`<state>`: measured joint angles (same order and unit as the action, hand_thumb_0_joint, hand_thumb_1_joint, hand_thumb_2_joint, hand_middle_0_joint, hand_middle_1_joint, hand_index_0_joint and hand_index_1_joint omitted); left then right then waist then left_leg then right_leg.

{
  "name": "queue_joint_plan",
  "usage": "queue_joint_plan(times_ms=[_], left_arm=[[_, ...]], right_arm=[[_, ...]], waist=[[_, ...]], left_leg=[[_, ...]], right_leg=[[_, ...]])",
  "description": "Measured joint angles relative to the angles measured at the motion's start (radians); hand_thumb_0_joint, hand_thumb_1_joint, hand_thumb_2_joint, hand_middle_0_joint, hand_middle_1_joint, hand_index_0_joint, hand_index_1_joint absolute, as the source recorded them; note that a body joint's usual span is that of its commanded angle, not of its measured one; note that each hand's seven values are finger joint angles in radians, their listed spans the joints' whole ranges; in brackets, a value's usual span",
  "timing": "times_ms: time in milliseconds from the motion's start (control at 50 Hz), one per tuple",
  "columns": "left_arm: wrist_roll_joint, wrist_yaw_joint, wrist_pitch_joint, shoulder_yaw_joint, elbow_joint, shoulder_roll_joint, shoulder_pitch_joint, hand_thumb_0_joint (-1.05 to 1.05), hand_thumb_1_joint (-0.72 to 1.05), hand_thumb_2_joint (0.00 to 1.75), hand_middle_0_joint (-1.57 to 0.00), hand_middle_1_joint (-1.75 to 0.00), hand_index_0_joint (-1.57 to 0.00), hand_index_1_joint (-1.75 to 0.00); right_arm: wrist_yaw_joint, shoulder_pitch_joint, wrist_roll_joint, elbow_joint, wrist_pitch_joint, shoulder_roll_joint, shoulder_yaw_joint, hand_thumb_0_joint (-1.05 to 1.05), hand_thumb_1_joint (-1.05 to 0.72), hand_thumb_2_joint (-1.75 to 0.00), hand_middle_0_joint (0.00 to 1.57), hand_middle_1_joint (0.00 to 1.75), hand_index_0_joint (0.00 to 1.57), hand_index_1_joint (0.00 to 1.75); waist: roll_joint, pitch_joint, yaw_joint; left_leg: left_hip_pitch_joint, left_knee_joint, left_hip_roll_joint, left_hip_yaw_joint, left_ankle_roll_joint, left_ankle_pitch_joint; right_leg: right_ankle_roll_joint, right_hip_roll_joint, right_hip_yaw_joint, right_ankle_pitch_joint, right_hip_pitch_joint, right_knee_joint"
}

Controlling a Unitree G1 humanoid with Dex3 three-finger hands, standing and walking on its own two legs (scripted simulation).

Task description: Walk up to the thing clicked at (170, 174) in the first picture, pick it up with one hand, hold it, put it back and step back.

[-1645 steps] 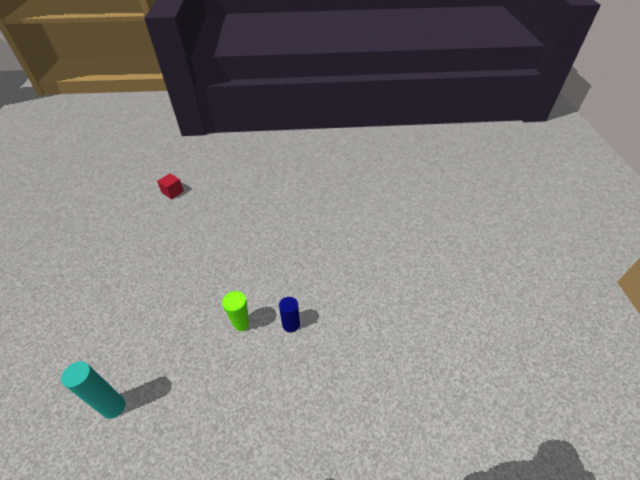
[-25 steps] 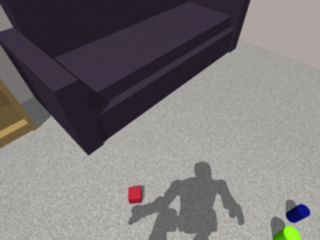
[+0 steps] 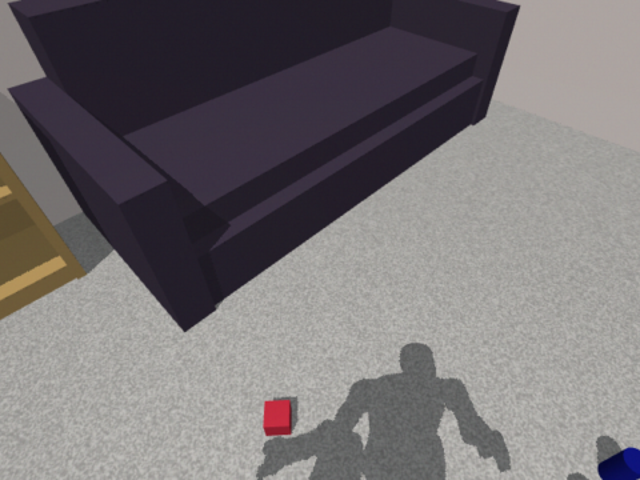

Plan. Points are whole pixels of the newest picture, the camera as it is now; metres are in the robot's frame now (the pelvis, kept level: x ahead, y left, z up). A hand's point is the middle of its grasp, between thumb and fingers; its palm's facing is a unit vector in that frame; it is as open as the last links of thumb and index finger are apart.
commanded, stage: walk up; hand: left
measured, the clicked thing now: (278, 417) +0.46 +0.17 -0.73
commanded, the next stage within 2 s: none
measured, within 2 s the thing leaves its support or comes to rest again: neither
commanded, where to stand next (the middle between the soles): +0.03 -0.02 m, yaw +0 degrees
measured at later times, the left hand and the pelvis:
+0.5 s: hand (159, 465) +0.19 +0.26 -0.15, palm faces -0.07 -0.92 -0.39, open 7.4 cm; pelvis +0.05 +0.00 -0.01, yaw +0 degrees
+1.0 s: hand out of the picture +0.04 +0.28 -0.17, palm faces -0.09 -0.94 -0.32, open 7.4 cm; pelvis -0.02 +0.01 +0.00, yaw -1 degrees
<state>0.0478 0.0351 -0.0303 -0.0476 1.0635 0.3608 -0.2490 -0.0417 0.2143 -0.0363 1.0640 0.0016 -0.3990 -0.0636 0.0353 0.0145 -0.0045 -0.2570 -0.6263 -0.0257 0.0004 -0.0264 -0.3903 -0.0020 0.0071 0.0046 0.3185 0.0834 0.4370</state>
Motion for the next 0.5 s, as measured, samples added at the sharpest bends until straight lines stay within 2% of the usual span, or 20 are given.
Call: queue_joint_plan(times_ms=[20,40,60,80,100,140,180,220,300,360,380,400,440,480,500], left_arm=[[-0.001,-0.001,-0.001,0.000,-0.010,0.003,-0.008,0.01,0.90,0.90,-0.21,-0.30,-0.20,-0.30],[-0.004,-0.002,-0.002,0.001,-0.018,0.006,-0.014,0.01,0.90,0.90,-0.21,-0.30,-0.20,-0.30],[-0.008,-0.005,0.001,0.003,-0.022,0.012,-0.020,0.01,0.90,0.90,-0.21,-0.30,-0.20,-0.30],[-0.016,-0.009,0.008,0.005,-0.021,0.018,-0.020,0.01,0.90,0.90,-0.21,-0.30,-0.20,-0.30],[-0.025,-0.015,0.017,0.008,-0.019,0.020,-0.015,0.01,0.90,0.90,-0.21,-0.30,-0.20,-0.30],[-0.037,-0.027,0.031,0.016,-0.020,0.021,0.006,0.01,0.90,0.90,-0.21,-0.30,-0.20,-0.30],[-0.046,-0.035,0.035,0.020,-0.035,0.024,0.031,0.01,0.90,0.90,-0.21,-0.30,-0.20,-0.30],[-0.054,-0.036,0.038,0.023,-0.052,0.028,0.060,0.01,0.90,0.90,-0.21,-0.30,-0.20,-0.30],[-0.057,-0.041,0.049,0.023,-0.082,0.029,0.123,0.01,0.90,0.90,-0.20,-0.30,-0.20,-0.30],[-0.052,-0.043,0.061,0.018,-0.105,0.022,0.161,0.01,0.90,0.90,-0.20,-0.30,-0.20,-0.30],[-0.048,-0.042,0.063,0.017,-0.113,0.021,0.167,0.01,0.90,0.90,-0.20,-0.30,-0.20,-0.30],[-0.043,-0.039,0.062,0.016,-0.122,0.023,0.168,0.01,0.90,0.90,-0.21,-0.30,-0.20,-0.30],[-0.038,-0.039,0.062,0.012,-0.133,0.010,0.186,0.01,0.90,0.90,-0.20,-0.30,-0.20,-0.30],[-0.035,-0.038,0.063,0.018,-0.161,0.002,0.203,0.01,0.90,0.90,-0.21,-0.30,-0.20,-0.30],[-0.035,-0.040,0.065,0.020,-0.178,-0.001,0.211,0.01,0.90,0.90,-0.21,-0.30,-0.20,-0.30]], right_arm=[[-0.001,0.006,0.000,-0.004,-0.003,-0.004,-0.001,0.01,-0.90,-0.90,0.20,0.30,0.21,0.30],[-0.001,0.008,-0.001,-0.009,-0.007,-0.005,-0.002,0.01,-0.91,-0.90,0.20,0.30,0.20,0.30],[0.002,0.007,-0.001,-0.012,-0.014,-0.003,-0.003,0.01,-0.91,-0.90,0.20,0.30,0.20,0.30],[0.006,0.002,-0.003,-0.015,-0.022,0.005,-0.004,0.01,-0.91,-0.90,0.20,0.30,0.20,0.30],[0.010,-0.003,-0.003,-0.024,-0.029,0.012,-0.004,0.01,-0.91,-0.90,0.20,0.30,0.20,0.30],[0.016,-0.007,0.005,-0.046,-0.043,0.024,0.000,0.01,-0.91,-0.90,0.20,0.30,0.20,0.30],[0.026,-0.009,0.011,-0.065,-0.047,0.035,0.008,0.01,-0.90,-0.90,0.20,0.30,0.20,0.30],[0.039,-0.017,0.017,-0.075,-0.046,0.044,0.019,0.01,-0.90,-0.90,0.20,0.30,0.21,0.30],[0.057,-0.058,0.030,-0.090,-0.013,0.051,0.029,0.01,-0.90,-0.90,0.20,0.30,0.21,0.30],[0.064,-0.083,0.041,-0.117,0.016,0.049,0.025,0.01,-0.90,-0.90,0.20,0.30,0.21,0.30],[0.065,-0.088,0.045,-0.125,0.024,0.047,0.024,0.01,-0.90,-0.90,0.20,0.30,0.21,0.30],[0.065,-0.091,0.051,-0.132,0.032,0.046,0.023,0.01,-0.90,-0.90,0.20,0.30,0.21,0.30],[0.069,-0.114,0.063,-0.141,0.045,0.035,0.020,0.01,-0.90,-0.90,0.20,0.30,0.21,0.30],[0.075,-0.135,0.064,-0.155,0.059,0.032,0.018,0.01,-0.90,-0.90,0.20,0.30,0.21,0.30],[0.077,-0.140,0.064,-0.165,0.062,0.030,0.018,0.01,-0.90,-0.90,0.20,0.30,0.21,0.30]], waist=[[-0.002,0.005,-0.002],[-0.007,0.014,-0.004],[-0.020,0.023,-0.006],[-0.039,0.031,-0.008],[-0.048,0.040,-0.006],[-0.047,0.060,0.003],[-0.048,0.080,0.007],[-0.053,0.099,0.008],[-0.055,0.142,0.009],[-0.046,0.163,0.019],[-0.043,0.164,0.020],[-0.046,0.160,0.019],[-0.015,0.174,0.026],[-0.010,0.192,0.021],[-0.011,0.200,0.017]], left_leg=[[-0.004,0.008,-0.002,0.006,-0.001,-0.006],[0.000,0.027,-0.002,0.014,0.001,0.029],[0.017,0.057,0.005,0.025,0.003,0.111],[0.031,0.076,0.018,0.039,0.001,0.128],[0.042,0.089,0.024,0.046,-0.004,0.119],[0.064,0.116,0.020,0.042,-0.013,0.108],[0.088,0.149,0.017,0.039,-0.017,0.114],[0.107,0.173,0.019,0.040,-0.015,0.119],[0.117,0.156,0.024,0.048,-0.012,0.099],[0.097,0.099,0.030,0.047,-0.008,0.064],[0.087,0.072,0.032,0.048,-0.005,0.046],[0.074,0.039,0.038,0.053,-0.001,0.026],[0.025,-0.078,0.033,0.025,0.007,-0.010],[-0.050,-0.281,0.075,-0.025,0.013,-0.146],[-0.084,-0.377,0.096,-0.044,0.015,-0.182]], right_leg=[[0.005,-0.003,0.001,0.007,-0.009,-0.002],[0.013,-0.008,0.001,0.016,-0.017,0.002],[0.023,-0.019,-0.006,0.030,-0.018,0.016],[0.024,-0.034,-0.013,0.040,-0.005,0.054],[0.017,-0.035,-0.023,0.040,0.026,0.122],[0.003,-0.005,-0.043,0.141,0.093,0.283],[-0.011,0.015,-0.054,0.193,0.155,0.390],[-0.017,0.018,-0.065,0.182,0.199,0.406],[-0.011,-0.004,-0.050,0.092,0.245,0.310],[-0.017,-0.013,-0.016,0.024,0.262,0.243],[-0.023,-0.014,-0.005,-0.032,0.254,0.198],[-0.028,-0.019,-0.001,-0.130,0.245,0.157],[-0.022,-0.008,0.013,-0.100,0.249,0.174],[-0.029,-0.013,0.010,-0.085,0.262,0.187],[-0.034,-0.017,0.007,-0.088,0.267,0.185]])
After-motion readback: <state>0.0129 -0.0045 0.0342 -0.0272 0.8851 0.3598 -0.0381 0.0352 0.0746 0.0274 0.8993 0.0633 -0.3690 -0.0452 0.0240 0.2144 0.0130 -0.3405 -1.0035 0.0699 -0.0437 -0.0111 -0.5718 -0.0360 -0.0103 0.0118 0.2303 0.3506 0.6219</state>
